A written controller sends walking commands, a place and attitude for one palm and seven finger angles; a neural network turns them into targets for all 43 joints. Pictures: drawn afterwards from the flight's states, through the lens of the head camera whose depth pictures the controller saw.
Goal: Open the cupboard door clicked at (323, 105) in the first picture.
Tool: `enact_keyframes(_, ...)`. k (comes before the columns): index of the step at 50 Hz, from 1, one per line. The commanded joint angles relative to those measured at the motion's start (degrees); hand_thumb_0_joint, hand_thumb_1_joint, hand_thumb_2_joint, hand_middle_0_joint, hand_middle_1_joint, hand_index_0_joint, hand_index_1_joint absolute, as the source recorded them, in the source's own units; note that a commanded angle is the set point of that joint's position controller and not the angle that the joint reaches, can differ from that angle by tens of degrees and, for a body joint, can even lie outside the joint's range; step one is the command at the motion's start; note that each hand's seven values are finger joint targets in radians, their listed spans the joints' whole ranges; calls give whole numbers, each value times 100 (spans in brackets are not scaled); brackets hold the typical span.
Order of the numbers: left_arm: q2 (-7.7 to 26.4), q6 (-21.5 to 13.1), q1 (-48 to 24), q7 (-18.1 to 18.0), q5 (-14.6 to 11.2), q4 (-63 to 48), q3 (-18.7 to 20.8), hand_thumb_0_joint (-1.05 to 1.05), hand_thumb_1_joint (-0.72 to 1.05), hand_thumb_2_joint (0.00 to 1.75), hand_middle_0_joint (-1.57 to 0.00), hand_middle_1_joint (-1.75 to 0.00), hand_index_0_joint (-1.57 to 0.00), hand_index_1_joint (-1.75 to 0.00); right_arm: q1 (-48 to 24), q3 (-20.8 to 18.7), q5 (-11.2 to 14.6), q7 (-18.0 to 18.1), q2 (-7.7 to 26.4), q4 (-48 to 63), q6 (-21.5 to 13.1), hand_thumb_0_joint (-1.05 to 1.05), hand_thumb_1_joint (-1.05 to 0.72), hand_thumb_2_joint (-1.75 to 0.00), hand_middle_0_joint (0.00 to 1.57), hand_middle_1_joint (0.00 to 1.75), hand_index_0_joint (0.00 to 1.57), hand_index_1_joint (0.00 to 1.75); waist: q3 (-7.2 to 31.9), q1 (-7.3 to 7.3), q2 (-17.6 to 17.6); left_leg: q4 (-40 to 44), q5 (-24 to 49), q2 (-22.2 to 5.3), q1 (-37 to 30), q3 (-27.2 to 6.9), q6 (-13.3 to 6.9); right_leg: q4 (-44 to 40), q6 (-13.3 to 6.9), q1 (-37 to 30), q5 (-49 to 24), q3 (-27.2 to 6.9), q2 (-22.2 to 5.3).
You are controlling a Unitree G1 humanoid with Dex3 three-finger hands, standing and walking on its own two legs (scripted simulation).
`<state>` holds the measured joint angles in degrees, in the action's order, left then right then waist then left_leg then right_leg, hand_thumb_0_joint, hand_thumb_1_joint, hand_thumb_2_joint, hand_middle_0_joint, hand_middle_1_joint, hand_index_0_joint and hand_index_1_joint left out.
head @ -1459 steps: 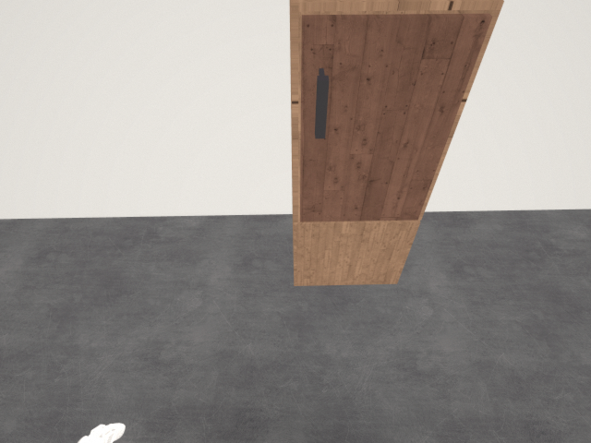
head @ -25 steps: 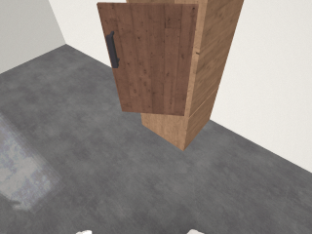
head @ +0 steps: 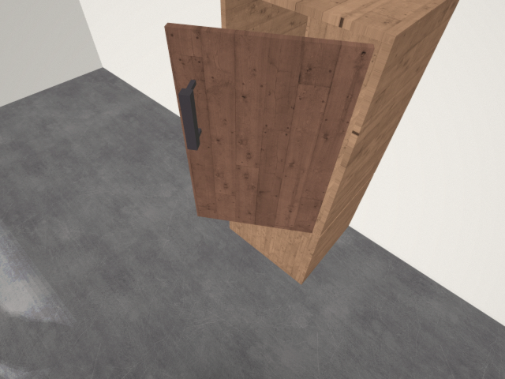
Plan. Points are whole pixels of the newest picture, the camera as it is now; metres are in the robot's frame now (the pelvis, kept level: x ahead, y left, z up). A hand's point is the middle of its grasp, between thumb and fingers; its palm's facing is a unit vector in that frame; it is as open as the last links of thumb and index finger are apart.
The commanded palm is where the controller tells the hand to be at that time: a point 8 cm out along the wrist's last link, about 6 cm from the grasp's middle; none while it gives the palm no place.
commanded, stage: come to a stop and stand still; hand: left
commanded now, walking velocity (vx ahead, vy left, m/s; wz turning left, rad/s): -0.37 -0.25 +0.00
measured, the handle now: (192, 115) +0.60 +0.19 +0.07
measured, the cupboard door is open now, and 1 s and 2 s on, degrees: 32 32 32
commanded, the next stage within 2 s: look again from close up in 0.98 s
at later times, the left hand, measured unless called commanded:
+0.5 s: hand out of the picture +0.12 +0.16 -0.15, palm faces -0.03 -0.96 -0.29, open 7.4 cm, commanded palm none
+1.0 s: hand out of the picture +0.03 +0.18 -0.17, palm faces +0.02 -0.98 -0.20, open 7.4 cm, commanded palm none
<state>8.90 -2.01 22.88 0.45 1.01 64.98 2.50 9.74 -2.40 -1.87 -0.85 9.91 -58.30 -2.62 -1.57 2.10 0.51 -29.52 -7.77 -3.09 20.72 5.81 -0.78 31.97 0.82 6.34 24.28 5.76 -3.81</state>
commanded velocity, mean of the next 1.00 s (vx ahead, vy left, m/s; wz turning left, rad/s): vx -0.08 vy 0.01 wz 0.00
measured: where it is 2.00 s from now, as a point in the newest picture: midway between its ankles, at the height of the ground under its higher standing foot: outside the picture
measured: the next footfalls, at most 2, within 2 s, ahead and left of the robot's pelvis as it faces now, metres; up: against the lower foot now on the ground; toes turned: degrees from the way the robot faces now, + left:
right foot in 0.40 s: +0.05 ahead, -0.16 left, +0.00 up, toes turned -4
left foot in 0.74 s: +0.07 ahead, +0.09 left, +0.00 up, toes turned +2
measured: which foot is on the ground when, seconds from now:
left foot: down 0.00-0.40, up 0.42-0.72, down 0.74-1.00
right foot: up 0.00-0.38, down 0.40-1.00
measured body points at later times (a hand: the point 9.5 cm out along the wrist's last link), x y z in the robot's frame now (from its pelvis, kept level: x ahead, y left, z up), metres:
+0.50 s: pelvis +0.03 -0.04 +0.00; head +0.07 -0.06 +0.45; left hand +0.12 +0.21 -0.13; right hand +0.07 -0.30 -0.16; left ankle +0.04 +0.10 -0.70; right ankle +0.01 -0.15 -0.73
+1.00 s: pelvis +0.03 -0.01 +0.01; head +0.05 +0.01 +0.46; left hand +0.03 +0.24 -0.15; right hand +0.09 -0.24 -0.14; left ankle +0.03 +0.09 -0.73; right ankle +0.01 -0.15 -0.73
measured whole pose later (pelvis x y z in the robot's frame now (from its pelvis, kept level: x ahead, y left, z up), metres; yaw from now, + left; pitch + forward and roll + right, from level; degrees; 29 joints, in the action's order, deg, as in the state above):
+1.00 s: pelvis +0.03 -0.01 +0.01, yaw -1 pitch +0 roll +0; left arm 11.7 1.5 15.1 -0.6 1.1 63.2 1.2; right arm 10.4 -1.2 -0.9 0.9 9.2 -59.8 1.1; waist -2.0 1.8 1.5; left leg -25.3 -13.8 0.7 12.1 4.1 -2.0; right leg 25.1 2.7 11.1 14.3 1.9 -4.0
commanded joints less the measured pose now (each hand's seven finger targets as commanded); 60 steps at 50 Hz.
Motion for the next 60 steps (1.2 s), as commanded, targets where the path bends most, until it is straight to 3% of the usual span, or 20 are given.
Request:
enact_keyframes(1,257,-14,-64,-178,-41,-525,-48,0,90,90,-20,-30,-20,-30,1226,-94,-7,288,1060,-39,28,0,-90,-90,20,30,20,30,243,-393,-557,1091,2305,-2042,-1360,-2109,-1085,2459,-127,1704,957,-500,-73)
enact_keyframes(4,397,247,-45,-186,-64,-306,8,0,90,90,-20,-30,-20,-30,308,55,51,408,766,93,68,0,-90,-90,20,30,20,30,119,-155,-1060,1108,3218,-1665,-643,-1317,-887,2131,69,1203,628,-583,-198)
enact_keyframes(7,589,416,-111,-149,-36,-473,110,0,90,90,-20,-30,-20,-30,304,-109,56,471,1079,94,195,0,-90,-90,20,30,20,30,547,-213,-717,810,3680,-1790,-1219,-1248,-1006,1985,88,1444,528,-474,-4)
enact_keyframes(15,573,520,-523,-117,14,-1006,214,0,90,90,-20,-30,-20,-30,-35,-300,2,424,1218,249,323,0,-90,-90,20,30,20,30,583,-181,-1270,729,2446,-1639,-866,-982,-835,1331,7,1180,52,-380,189)
enact_keyframes(18,753,399,-214,-135,46,-968,229,0,90,90,-20,-30,-20,-30,-24,-314,73,337,1099,264,369,0,-90,-90,20,30,20,30,628,14,-503,88,925,-1024,-400,-718,-345,-656,-48,135,-1539,-398,113)
enact_keyframes(20,1487,277,-655,-197,96,-1101,273,0,90,90,-20,-30,-20,-30,-2,-190,146,221,500,437,467,0,-90,-90,20,30,20,30,261,-84,1593,-1533,-2411,228,242,-138,245,-1688,-900,669,-2738,-2301,-1745)
enact_keyframes(22,1424,242,-1020,-205,72,-1197,203,0,90,90,-20,-30,-20,-30,-109,-159,120,144,405,460,531,0,-90,-90,20,30,20,30,53,-145,585,-2370,-2369,187,167,-546,202,-1591,-1196,1121,-2853,-1830,-1653)
enact_keyframes(24,1234,159,-1113,-244,28,-1093,162,0,90,90,-20,-30,-20,-30,76,-155,108,182,563,254,534,0,-90,-90,20,30,20,30,272,-208,1285,-2622,-2093,156,568,-631,292,-1105,-1047,186,-4441,-1559,-1327)
enact_keyframes(27,1330,147,-848,-272,15,-1025,200,0,90,90,-20,-30,-20,-30,52,-139,146,161,628,245,487,0,-90,-90,20,30,20,30,446,-33,1021,-2023,-2050,237,584,-486,391,-861,-1021,-611,-5563,-1414,-1408)
enact_keyframes(31,1496,176,-772,-291,23,-899,284,0,90,90,-20,-30,-20,-30,7,-116,151,155,566,291,472,0,-90,-90,20,30,20,30,309,50,861,-986,-1867,280,268,-412,422,-813,-1106,-634,-5228,-1536,-1581)
enact_keyframes(34,1431,205,-999,-259,-25,-863,251,0,90,90,-20,-30,-20,-30,438,-83,139,169,532,150,419,0,-90,-90,20,30,20,30,295,-178,966,492,-578,373,-829,-277,358,-564,-696,25,-4319,-1268,-1219)
enact_keyframes(36,1051,261,-1029,-206,-59,-928,164,0,90,90,-20,-30,-20,-30,517,-142,95,192,840,138,347,0,-90,-90,20,30,20,30,369,-175,-74,795,650,-417,-1556,-1070,15,-215,-198,977,-2095,-786,-508)
enact_keyframes(37,829,308,-971,-207,-78,-943,97,0,90,90,-20,-30,-20,-30,414,-143,64,217,1099,208,339,0,-90,-90,20,30,20,30,356,-101,-832,962,871,-975,-1162,-1565,-381,-130,15,891,-874,-448,-187)
enact_keyframes(38,721,344,-956,-220,-50,-893,78,0,90,90,-20,-30,-20,-30,212,-131,40,219,1139,238,378,0,-90,-90,20,30,20,30,229,-52,-846,1180,89,-1113,-545,-1517,-543,-84,46,484,-251,-354,-78)
enact_keyframes(44,781,324,-840,-145,14,-595,-1,0,90,90,-20,-30,-20,-30,100,-47,92,214,891,176,318,0,-90,-90,20,30,20,30,-156,-63,-392,1449,-1412,-416,-329,-1158,-160,-831,-121,440,-877,-613,-126)
enact_keyframes(51,756,158,-738,-169,-9,-346,-85,0,90,90,-20,-30,-20,-30,443,18,143,237,685,-78,187,0,-90,-90,20,30,20,30,228,-206,134,1065,162,-321,-1240,-843,-71,-1204,-100,491,-1555,-742,-282)
enact_keyframes(53,746,150,-682,-175,-15,-280,-107,0,90,90,-20,-30,-20,-30,457,42,143,244,658,-150,165,0,-90,-90,20,30,20,30,167,-204,-34,1076,402,-313,-1269,-818,-55,-1220,-88,475,-1682,-742,-315)
enact_keyframes(54,672,78,-299,-461,79,-210,-219,0,90,90,-20,-30,-20,-30,346,46,199,198,914,238,91,0,-90,-90,20,30,20,30,-3,-220,-614,161,1750,-489,-1100,-663,45,-824,-79,657,-2240,-832,-371)
enact_keyframes(57,929,38,-436,-332,27,-503,-185,0,90,90,-20,-30,-20,-30,451,103,85,159,729,421,64,0,-90,-90,20,30,20,30,112,-196,-898,585,326,-329,-717,-892,-67,-574,-233,663,-1053,-684,-213)
enact_keyframes(60,774,55,-387,-299,17,-531,-215,0,90,90,-20,-30,-20,-30,561,87,107,206,833,473,30,0,-90,-90,20,30,20,30,266,-176,-506,629,989,-440,-872,-1029,-216,-392,-199,578,-1215,-505,-71)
